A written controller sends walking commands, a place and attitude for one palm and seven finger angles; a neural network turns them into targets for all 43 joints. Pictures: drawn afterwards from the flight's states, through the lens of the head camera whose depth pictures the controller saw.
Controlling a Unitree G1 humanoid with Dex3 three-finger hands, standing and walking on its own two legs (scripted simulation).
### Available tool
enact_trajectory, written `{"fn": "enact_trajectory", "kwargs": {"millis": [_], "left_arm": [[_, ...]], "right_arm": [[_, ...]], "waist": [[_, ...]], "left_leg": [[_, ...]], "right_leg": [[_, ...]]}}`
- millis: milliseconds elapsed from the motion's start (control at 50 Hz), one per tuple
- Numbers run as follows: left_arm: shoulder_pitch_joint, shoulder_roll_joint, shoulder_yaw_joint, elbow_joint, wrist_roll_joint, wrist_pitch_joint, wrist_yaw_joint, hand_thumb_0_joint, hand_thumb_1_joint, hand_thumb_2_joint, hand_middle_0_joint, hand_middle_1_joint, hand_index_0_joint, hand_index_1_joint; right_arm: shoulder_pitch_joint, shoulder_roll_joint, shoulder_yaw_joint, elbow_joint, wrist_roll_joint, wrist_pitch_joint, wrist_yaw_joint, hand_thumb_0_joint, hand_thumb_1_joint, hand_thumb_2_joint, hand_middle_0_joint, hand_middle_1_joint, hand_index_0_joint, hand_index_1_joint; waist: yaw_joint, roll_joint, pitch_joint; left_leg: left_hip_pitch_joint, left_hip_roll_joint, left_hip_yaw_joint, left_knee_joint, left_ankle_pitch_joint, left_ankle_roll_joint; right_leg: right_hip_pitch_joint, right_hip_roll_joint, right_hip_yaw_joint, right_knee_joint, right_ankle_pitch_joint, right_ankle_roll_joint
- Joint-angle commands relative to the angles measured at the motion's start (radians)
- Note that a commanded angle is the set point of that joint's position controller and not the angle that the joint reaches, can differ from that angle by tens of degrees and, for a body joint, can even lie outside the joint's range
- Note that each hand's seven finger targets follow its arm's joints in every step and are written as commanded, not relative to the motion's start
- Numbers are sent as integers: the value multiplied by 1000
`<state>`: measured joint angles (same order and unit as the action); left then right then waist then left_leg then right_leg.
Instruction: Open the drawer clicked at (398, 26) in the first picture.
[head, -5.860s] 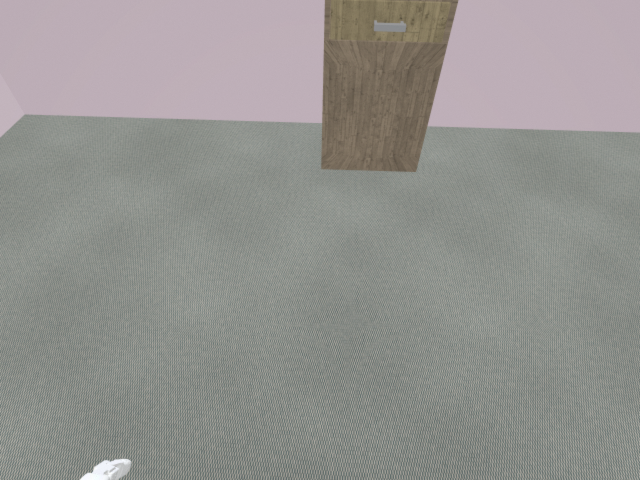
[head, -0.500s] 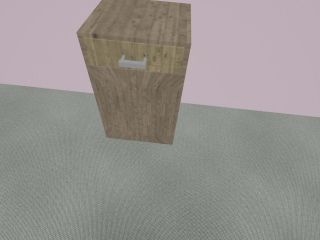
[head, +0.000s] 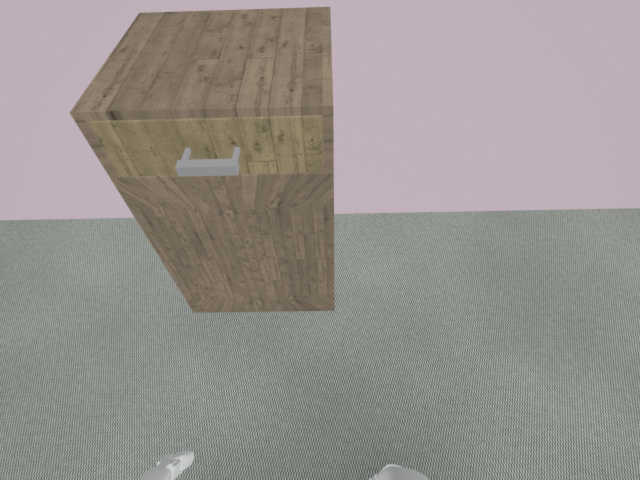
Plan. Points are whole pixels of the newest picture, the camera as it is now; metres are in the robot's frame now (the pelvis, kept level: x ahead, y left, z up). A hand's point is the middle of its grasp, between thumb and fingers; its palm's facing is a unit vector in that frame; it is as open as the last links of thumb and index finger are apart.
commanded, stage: take the last steps up to it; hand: left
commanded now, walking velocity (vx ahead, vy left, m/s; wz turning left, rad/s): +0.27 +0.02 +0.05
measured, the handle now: (209, 160) +0.69 +0.24 -0.04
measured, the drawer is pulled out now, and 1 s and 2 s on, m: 0.00 0.00 0.00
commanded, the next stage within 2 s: come to a stop and stand still in 0.34 s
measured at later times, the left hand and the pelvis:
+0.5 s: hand out of the picture +0.09 +0.19 -0.17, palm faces +0.11 -0.98 -0.14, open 7.3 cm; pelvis +0.15 +0.03 +0.01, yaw +0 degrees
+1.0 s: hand (221, 405) +0.24 +0.16 -0.14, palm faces -0.01 -0.95 -0.31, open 7.3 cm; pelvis +0.16 -0.04 +0.01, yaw -2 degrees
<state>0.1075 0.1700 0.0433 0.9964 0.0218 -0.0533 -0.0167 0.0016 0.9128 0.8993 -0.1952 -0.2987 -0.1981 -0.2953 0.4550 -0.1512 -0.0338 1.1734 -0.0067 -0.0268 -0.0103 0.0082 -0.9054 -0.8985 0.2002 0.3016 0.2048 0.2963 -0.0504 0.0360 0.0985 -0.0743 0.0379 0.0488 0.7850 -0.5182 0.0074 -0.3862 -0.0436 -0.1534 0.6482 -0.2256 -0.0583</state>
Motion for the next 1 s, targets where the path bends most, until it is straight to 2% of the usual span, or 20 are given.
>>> {"fn": "enact_trajectory", "kwargs": {"millis": [0, 40, 100, 300, 320, 380, 400, 420, 440, 460, 520, 620, 720, 800, 840, 880, 900, 920, 940, 980], "left_arm": [[272, 192, 48, 46, -14, -8, 32, 0, 900, 900, -200, -300, -200, -300], [164, 111, 24, 19, -10, -12, 37, 0, 900, 900, -200, -300, -200, -300], [157, 76, 9, 26, -4, -19, 35, 0, 900, 900, -200, -300, -200, -300], [277, 119, 19, 76, 2, -23, 32, 0, 900, 900, -200, -300, -200, -300], [278, 125, 23, 78, 5, -18, 34, 0, 900, 900, -200, -300, -200, -300], [267, 111, 22, 83, -3, -5, 34, 0, 900, 900, -200, -300, -200, -300], [278, 83, 15, 82, -5, -1, 32, 0, 900, 900, -200, -300, -200, -300], [306, 34, 6, 69, -11, 3, 30, 0, 900, 900, -200, -300, -200, -300], [297, 20, -4, 55, -9, 3, 35, 0, 900, 900, -200, -300, -200, -300], [287, 23, -7, 66, -7, 12, 43, 0, 900, 900, -200, -300, -200, -300], [303, 9, -16, 117, -15, 40, 49, 0, 900, 900, -200, -300, -200, -300], [271, 62, 13, 72, -2, 96, 51, 0, 900, 900, -200, -300, -200, -300], [212, 65, 31, 12, 0, 116, 46, 0, 900, 900, -200, -300, -200, -300], [155, 51, 24, -27, -6, 106, 44, 0, 900, 900, -200, -300, -200, -300], [177, 56, 22, -22, -8, 91, 46, 0, 900, 900, -200, -300, -200, -300], [230, 90, 25, -1, -3, 69, 49, 0, 900, 900, -200, -300, -200, -300], [213, 163, 30, -7, 9, 52, 56, 0, 900, 900, -200, -300, -200, -300], [190, 238, 41, -27, 10, 49, 57, 0, 900, 900, -200, -300, -200, -300], [200, 245, 38, -34, 5, 53, 55, 0, 900, 900, -200, -300, -200, -300], [144, 217, 44, -33, 2, 53, 62, 0, 900, 900, -200, -300, -200, -300]], "right_arm": [[-102, -88, -28, -116, 0, -29, -1, 0, -900, -900, 200, 300, 200, 300], [-82, -45, -22, -101, -13, -4, 5, 0, -900, -900, 200, 300, 200, 300], [-28, -25, -19, -88, -18, 22, 10, 0, -900, -900, 200, 300, 200, 300], [-268, -37, -16, -181, -14, -3, 30, 0, -900, -900, 200, 300, 200, 300], [-264, -40, -16, -186, -13, -6, 29, 0, -900, -900, 200, 300, 200, 300], [-180, -66, -14, -150, -16, -20, 21, 0, -900, -900, 200, 300, 200, 300], [-91, -114, -24, -128, -20, -30, 13, 0, -900, -900, 200, 300, 200, 300], [-8, -205, -41, -117, -27, -32, 3, 0, -900, -900, 200, 300, 200, 300], [7, -219, -37, -114, -19, -18, -6, 0, -900, -900, 200, 300, 200, 300], [-66, -183, -21, -125, -17, -11, -16, 0, -900, -900, 200, 300, 200, 300], [-238, -108, 11, -152, -9, -9, -36, 0, -900, -900, 200, 300, 200, 300], [-201, -169, -29, -147, -3, 23, -54, 0, -900, -900, 200, 300, 200, 300], [-238, -177, -45, -169, -13, 37, -50, 0, -900, -900, 200, 300, 200, 300], [-252, -183, -56, -172, -22, 45, -36, 0, -900, -900, 200, 300, 200, 300], [-257, -184, -57, -176, -20, 50, -25, 0, -900, -900, 200, 300, 200, 300], [-246, -163, -55, -173, -9, 52, -13, 0, -900, -900, 200, 300, 200, 300], [-209, -96, -46, -179, 0, 53, -6, 0, -900, -900, 200, 300, 200, 300], [-226, -63, -37, -213, -1, 61, -1, 0, -900, -900, 200, 300, 200, 300], [-239, -100, -46, -218, -4, 78, -4, 0, -900, -900, 200, 300, 200, 300], [-257, -106, -47, -202, -13, 93, -6, 0, -900, -900, 200, 300, 200, 300]], "waist": [[133, -118, -103], [60, -59, -19], [14, -148, -5], [80, -151, -10], [75, -141, -15], [33, -101, -40], [-1, 14, -91], [-13, 226, -149], [-6, 252, -155], [16, 152, -132], [73, 79, -62], [48, 26, -129], [51, 104, -130], [40, 208, -125], [52, 200, -136], [84, 83, -164], [71, -143, -161], [72, -322, -120], [91, -247, -127], [73, -271, -66]], "left_leg": [[-498, 57, -75, 527, 91, 24], [-431, 94, -72, 453, 196, 16], [-386, 95, -27, 333, 253, -17], [-377, 58, 33, -90, 281, -19], [-332, 58, 29, -122, 269, -10], [-104, 13, 69, -296, 359, -3], [37, 67, -3, -347, 434, 18], [162, 271, -250, -399, 556, 100], [135, 380, -356, -486, 678, 177], [41, 362, -294, -491, 725, 185], [-112, 289, -131, -490, 974, 147], [-28, 333, -113, -454, 1096, 177], [-47, 307, -68, -433, 971, 172], [-56, 275, -59, -419, 838, 150], [-80, 253, -56, -394, 739, 128], [-147, 173, -19, -288, 512, 52], [-241, 75, 43, -159, 241, -13], [-331, -8, 40, -34, -29, -40], [-303, -2, -41, 74, -69, -33], [-384, -8, -94, 229, 2, -34]], "right_leg": [[364, -374, 512, -406, 12, -139], [157, -300, 324, -456, 2, -91], [76, -237, 175, -492, 58, -67], [244, -242, 174, -429, 230, -104], [228, -256, 183, -407, 203, -106], [159, -179, 120, -272, 164, -54], [101, -124, 80, -101, 137, -24], [-53, -14, -2, 131, -148, 22], [-108, 18, 33, 305, -403, 39], [-63, -22, 104, 326, -387, 37], [53, -67, 144, 231, -253, 75], [-13, -31, 144, 324, -218, 93], [-68, -12, 158, 381, -203, 101], [8, -8, 117, 164, -211, 86], [88, 2, 92, 27, -156, 83], [241, -14, 102, -240, 81, 86], [283, -174, 276, -329, 235, 52], [231, -330, 440, -343, 455, -29], [156, -383, 422, -361, 427, -95], [154, -326, 411, -352, 420, -89]]}}
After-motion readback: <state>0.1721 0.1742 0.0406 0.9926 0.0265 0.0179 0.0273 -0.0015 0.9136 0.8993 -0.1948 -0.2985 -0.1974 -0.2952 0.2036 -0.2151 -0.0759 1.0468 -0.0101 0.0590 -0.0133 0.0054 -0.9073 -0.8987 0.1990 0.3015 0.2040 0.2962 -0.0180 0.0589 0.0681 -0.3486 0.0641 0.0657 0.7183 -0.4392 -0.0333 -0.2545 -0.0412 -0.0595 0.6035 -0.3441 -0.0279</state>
